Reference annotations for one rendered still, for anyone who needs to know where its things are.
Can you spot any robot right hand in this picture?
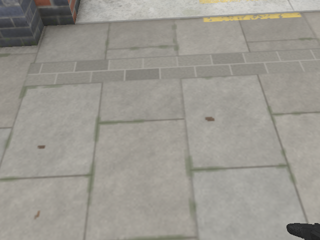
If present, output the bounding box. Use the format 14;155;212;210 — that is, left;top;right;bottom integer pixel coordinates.
286;223;320;240

